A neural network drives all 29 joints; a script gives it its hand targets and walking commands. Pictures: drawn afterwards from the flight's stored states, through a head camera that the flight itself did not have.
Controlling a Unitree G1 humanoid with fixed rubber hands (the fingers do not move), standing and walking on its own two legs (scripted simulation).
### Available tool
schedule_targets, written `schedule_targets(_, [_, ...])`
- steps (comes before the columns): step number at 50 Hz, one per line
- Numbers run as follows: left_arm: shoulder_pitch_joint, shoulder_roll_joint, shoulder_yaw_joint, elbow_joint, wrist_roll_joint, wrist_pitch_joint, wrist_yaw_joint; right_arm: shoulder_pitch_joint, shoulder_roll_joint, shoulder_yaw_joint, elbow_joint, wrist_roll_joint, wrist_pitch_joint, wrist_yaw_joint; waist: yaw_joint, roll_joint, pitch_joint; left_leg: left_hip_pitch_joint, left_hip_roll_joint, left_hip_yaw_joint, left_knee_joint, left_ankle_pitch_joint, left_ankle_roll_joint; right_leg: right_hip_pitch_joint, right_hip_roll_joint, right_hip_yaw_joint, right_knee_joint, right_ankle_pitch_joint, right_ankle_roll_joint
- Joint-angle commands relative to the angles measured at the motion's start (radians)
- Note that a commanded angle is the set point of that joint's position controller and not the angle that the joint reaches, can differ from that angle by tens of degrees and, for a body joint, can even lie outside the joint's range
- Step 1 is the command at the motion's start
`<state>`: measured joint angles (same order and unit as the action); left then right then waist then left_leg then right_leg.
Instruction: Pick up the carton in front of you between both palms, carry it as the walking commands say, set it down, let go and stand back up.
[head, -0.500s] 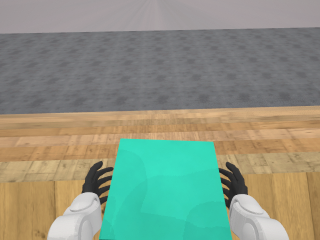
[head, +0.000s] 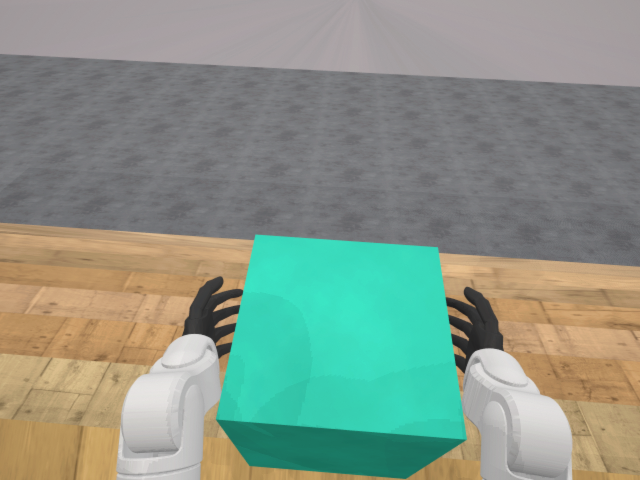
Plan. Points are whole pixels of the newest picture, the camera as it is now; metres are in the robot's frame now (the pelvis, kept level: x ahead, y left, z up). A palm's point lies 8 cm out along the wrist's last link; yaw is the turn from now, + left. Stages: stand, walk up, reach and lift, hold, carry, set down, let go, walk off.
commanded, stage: carry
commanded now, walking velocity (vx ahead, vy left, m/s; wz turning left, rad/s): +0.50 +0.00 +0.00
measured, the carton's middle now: (336, 365) +0.29 +0.01 +0.04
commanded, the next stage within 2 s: none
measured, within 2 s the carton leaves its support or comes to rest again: neither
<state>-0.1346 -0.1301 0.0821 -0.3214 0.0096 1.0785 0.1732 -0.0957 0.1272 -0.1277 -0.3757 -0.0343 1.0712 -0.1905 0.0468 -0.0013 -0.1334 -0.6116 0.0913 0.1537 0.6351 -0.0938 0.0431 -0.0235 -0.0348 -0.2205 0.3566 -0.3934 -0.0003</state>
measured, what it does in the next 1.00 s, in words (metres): goes down: left foot, then right foot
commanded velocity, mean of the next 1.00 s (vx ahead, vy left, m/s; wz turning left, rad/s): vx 0.50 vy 0.00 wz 0.00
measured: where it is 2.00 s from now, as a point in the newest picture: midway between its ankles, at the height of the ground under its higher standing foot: (311, 299)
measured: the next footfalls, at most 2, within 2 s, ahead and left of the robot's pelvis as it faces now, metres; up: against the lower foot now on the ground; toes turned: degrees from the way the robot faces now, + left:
left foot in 0.06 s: +0.22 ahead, +0.10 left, +0.00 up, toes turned +9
right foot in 0.50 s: +0.45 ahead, -0.05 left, +0.00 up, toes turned -4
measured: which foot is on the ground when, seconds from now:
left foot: up 0.00-0.04, down 0.06-0.52, up 0.54-0.90, down 0.92-1.00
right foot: down 0.00-0.06, up 0.08-0.48, down 0.50-0.92, up 0.94-1.00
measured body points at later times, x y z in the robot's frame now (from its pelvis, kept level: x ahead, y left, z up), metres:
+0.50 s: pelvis +0.32 +0.03 -0.02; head +0.36 +0.03 +0.43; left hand +0.66 +0.20 +0.07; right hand +0.67 -0.11 +0.07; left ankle +0.19 +0.09 -0.72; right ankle +0.41 -0.05 -0.73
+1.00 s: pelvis +0.67 +0.09 -0.18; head +0.62 +0.09 +0.27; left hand +1.01 +0.22 -0.04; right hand +0.98 -0.10 -0.04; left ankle +0.66 +0.14 -0.89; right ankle +0.56 -0.04 -0.72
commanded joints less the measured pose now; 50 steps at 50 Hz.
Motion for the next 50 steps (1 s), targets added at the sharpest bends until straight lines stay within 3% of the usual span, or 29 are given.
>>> schedule_targets(1, [-0.539, -0.544, -0.440, 0.068, -0.094, -0.045, 0.056, -0.498, 0.515, 0.404, 0.155, 0.101, -0.035, -0.024, -0.104, -0.045, -0.151, 0.409, -0.122, 0.105, -0.091, -0.119, 0.052, -0.098, -0.129, 0.005, 0.336, 0.606, -0.077])
schedule_targets(2, [-0.573, -0.552, -0.431, 0.083, -0.082, -0.051, 0.064, -0.534, 0.510, 0.388, 0.188, 0.100, -0.047, -0.027, -0.146, 0.158, -0.237, 0.624, 0.055, -0.191, -0.156, -0.226, 0.090, -0.302, -0.063, 0.010, 0.655, 0.404, -0.026])
schedule_targets(3, [-0.603, -0.576, -0.434, 0.095, -0.089, -0.056, 0.063, -0.573, 0.523, 0.376, 0.216, 0.102, -0.064, -0.027, -0.119, 0.426, -0.300, 0.817, 0.277, -0.697, -0.301, -0.180, 0.190, -0.605, 0.087, 0.084, 0.919, -0.082, 0.017])
schedule_targets(4, [-0.643, -0.609, -0.432, 0.123, -0.092, -0.068, 0.064, -0.609, 0.585, 0.397, 0.227, 0.115, -0.075, -0.018, -0.116, 0.323, -0.300, 0.876, 0.281, -0.732, -0.310, -0.082, 0.232, -0.748, 0.063, 0.192, 1.051, -0.117, -0.013])
schedule_targets(6, [-0.740, -0.727, -0.410, 0.139, -0.103, -0.105, 0.055, -0.749, 0.718, 0.475, 0.204, 0.171, -0.103, 0.015, -0.120, 0.120, -0.321, 0.792, 0.237, -0.534, -0.218, 0.114, 0.181, -0.766, -0.010, 0.232, 1.076, -0.046, -0.051])
schedule_targets(8, [-0.817, -0.787, -0.410, 0.144, -0.094, -0.141, 0.047, -0.893, 0.806, 0.531, 0.179, 0.228, -0.142, 0.043, -0.103, 0.057, -0.325, 0.682, 0.216, -0.419, -0.210, 0.160, 0.172, -0.701, -0.040, 0.246, 1.004, 0.016, -0.058])
schedule_targets(16, [-0.802, -0.722, -0.414, 0.216, -0.049, -0.202, 0.037, -0.850, 0.745, 0.514, 0.264, 0.184, -0.201, 0.031, -0.114, 0.106, -0.277, 0.734, 0.147, -0.220, -0.145, 0.402, 0.168, -0.799, -0.011, 0.159, 0.697, 0.167, -0.077])
schedule_targets(19, [-0.793, -0.697, -0.422, 0.185, -0.077, -0.182, 0.029, -0.765, 0.728, 0.489, 0.272, 0.155, -0.183, 0.018, -0.104, 0.137, -0.219, 0.572, 0.029, -0.075, -0.136, 0.526, 0.115, -0.506, 0.075, 0.038, 0.327, 0.379, -0.078])
schedule_targets(20, [-0.769, -0.703, -0.433, 0.168, -0.088, -0.177, 0.024, -0.764, 0.725, 0.490, 0.246, 0.147, -0.179, 0.014, -0.088, 0.172, -0.238, 0.563, 0.048, -0.052, -0.064, 0.647, 0.116, -0.431, 0.095, 0.009, 0.368, 0.368, -0.092])
schedule_targets(22, [-0.709, -0.703, -0.431, 0.177, -0.095, -0.161, 0.018, -0.742, 0.710, 0.492, 0.215, 0.134, -0.161, 0.007, 0.021, 0.140, -0.298, 0.538, 0.049, 0.026, 0.213, 0.770, 0.063, -0.227, 0.101, 0.006, 0.284, 0.424, -0.138])
schedule_targets(23, [-0.660, -0.702, -0.421, 0.193, -0.097, -0.151, 0.016, -0.740, 0.702, 0.493, 0.205, 0.119, -0.151, 0.004, 0.111, 0.024, -0.310, 0.368, -0.013, 0.028, 0.436, 0.625, 0.023, -0.029, 0.103, 0.033, 0.239, 0.493, -0.159])
schedule_targets(24, [-0.684, -0.694, -0.433, 0.154, -0.117, -0.147, 0.013, -0.734, 0.714, 0.496, 0.179, 0.116, -0.140, 0.001, 0.118, -0.204, -0.322, 0.104, -0.145, -0.026, 0.677, -0.014, -0.007, 0.173, -0.064, 0.350, 0.182, 0.744, -0.214])
schedule_targets(25, [-0.698, -0.692, -0.455, 0.151, -0.139, -0.134, 0.011, -0.686, 0.697, 0.479, 0.201, 0.093, -0.125, -0.007, 0.054, -0.329, -0.363, -0.107, -0.218, -0.120, 0.846, -0.429, -0.001, 0.269, -0.244, 0.699, 0.131, 0.867, -0.321])
schedule_targets(26, [-0.712, -0.712, -0.482, 0.136, -0.169, -0.125, 0.008, -0.673, 0.676, 0.447, 0.195, 0.081, -0.119, -0.015, 0.052, -0.275, -0.387, -0.198, -0.171, -0.185, 0.869, -0.440, 0.016, 0.288, -0.274, 0.723, 0.145, 0.677, -0.373])
schedule_targets(29, [-0.818, -0.802, -0.572, 0.090, -0.245, -0.131, -0.022, -0.721, 0.676, 0.389, 0.166, 0.049, -0.127, -0.014, 0.047, -0.019, -0.273, -0.230, -0.066, -0.220, 0.530, -0.418, -0.008, 0.146, -0.214, 0.574, 0.220, 0.607, -0.294])
schedule_targets(31, [-0.856, -0.802, -0.573, 0.079, -0.256, -0.145, -0.024, -0.743, 0.677, 0.379, 0.185, 0.059, -0.138, 0.000, 0.023, -0.058, -0.287, -0.053, -0.076, -0.165, 0.413, -0.384, -0.010, -0.032, -0.220, 0.551, 0.160, 0.472, -0.293])
schedule_targets(33, [-0.892, -0.793, -0.567, 0.046, -0.257, -0.168, -0.011, -0.746, 0.687, 0.420, 0.161, 0.091, -0.157, 0.007, 0.060, -0.025, -0.302, -0.038, -0.084, -0.133, 0.351, -0.047, -0.005, 0.017, -0.187, 0.480, 0.265, 0.539, -0.268])
schedule_targets(34, [-0.876, -0.782, -0.570, 0.059, -0.250, -0.169, -0.004, -0.753, 0.695, 0.423, 0.173, 0.084, -0.161, 0.007, 0.092, -0.049, -0.284, -0.119, -0.047, -0.147, 0.286, 0.187, 0.008, 0.070, -0.157, 0.417, 0.354, 0.383, -0.235])
schedule_targets(37, [-0.773, -0.707, -0.539, 0.121, -0.219, -0.159, 0.014, -0.702, 0.614, 0.405, 0.199, 0.063, -0.140, -0.008, 0.129, -0.052, -0.179, -0.152, -0.061, -0.118, 0.080, 0.387, 0.005, 0.017, -0.089, 0.398, 0.432, 0.116, -0.203])
schedule_targets(39, [-0.684, -0.647, -0.480, 0.188, -0.169, -0.133, 0.031, -0.677, 0.545, 0.389, 0.231, 0.056, -0.116, -0.021, 0.077, -0.044, -0.108, 0.181, -0.082, -0.090, -0.112, 0.544, -0.010, -0.280, -0.058, 0.332, 0.443, 0.023, -0.174])
schedule_targets(40, [-0.658, -0.621, -0.446, 0.210, -0.145, -0.122, 0.035, -0.644, 0.524, 0.377, 0.265, 0.052, -0.104, -0.027, 0.033, -0.117, -0.117, 0.377, -0.092, -0.049, -0.107, 0.659, -0.018, -0.403, -0.056, 0.243, 0.539, -0.011, -0.146])
schedule_targets(41, [-0.655, -0.615, -0.435, 0.215, -0.133, -0.114, 0.038, -0.645, 0.514, 0.371, 0.247, 0.066, -0.099, -0.027, -0.048, -0.163, -0.145, 0.552, -0.105, 0.001, -0.018, 0.680, -0.017, -0.494, -0.083, 0.192, 0.646, 0.103, -0.110])
schedule_targets(43, [-0.703, -0.613, -0.401, 0.234, -0.117, -0.097, 0.042, -0.686, 0.516, 0.359, 0.266, 0.067, -0.081, -0.027, -0.233, -0.061, -0.220, 0.765, -0.156, 0.125, 0.073, 0.539, 0.013, -0.556, -0.078, 0.066, 1.006, 0.347, -0.056])
schedule_targets(44, [-0.747, -0.606, -0.372, 0.245, -0.092, -0.088, 0.052, -0.715, 0.526, 0.367, 0.296, 0.083, -0.073, -0.024, -0.310, 0.082, -0.176, 0.829, -0.067, -0.048, -0.049, 0.401, 0.106, -0.694, -0.005, 0.084, 1.353, 0.124, -0.032])
schedule_targets(45, [-0.756, -0.576, -0.316, 0.261, -0.054, -0.075, 0.065, -0.741, 0.519, 0.365, 0.351, 0.106, -0.066, -0.025, -0.293, 0.263, -0.090, 0.835, 0.030, -0.234, -0.056, 0.511, 0.148, -0.877, 0.120, 0.135, 1.548, -0.368, -0.013])
schedule_targets(46, [-0.753, -0.516, -0.246, 0.261, -0.024, -0.067, 0.080, -0.809, 0.539, 0.388, 0.360, 0.155, -0.069, -0.032, -0.150, 0.246, -0.011, 0.749, 0.134, -0.504, -0.051, 0.566, 0.150, -1.020, 0.093, 0.251, 1.459, -0.239, -0.027])
schedule_targets(47, [-0.763, -0.508, -0.215, 0.288, 0.008, -0.059, 0.089, -0.857, 0.601, 0.428, 0.365, 0.172, -0.065, -0.033, -0.136, 0.155, -0.020, 0.692, 0.180, -0.599, -0.057, 0.444, 0.192, -1.010, 0.045, 0.277, 1.331, -0.129, -0.016])
schedule_targets(48, [-0.820, -0.544, -0.224, 0.251, -0.022, -0.071, 0.095, -0.921, 0.675, 0.473, 0.322, 0.224, -0.075, -0.032, -0.111, -0.023, -0.002, 0.572, 0.180, -0.643, -0.017, 0.442, 0.209, -0.986, -0.003, 0.331, 1.126, -0.041, -0.022])
schedule_targets(50, [-0.795, -0.544, -0.183, 0.314, -0.022, -0.098, 0.097, -1.016, 0.732, 0.505, 0.307, 0.276, -0.094, -0.024, -0.070, -0.057, -0.122, 0.529, 0.186, -0.554, 0.024, 0.446, 0.211, -0.850, -0.040, 0.306, 0.892, 0.090, -0.039])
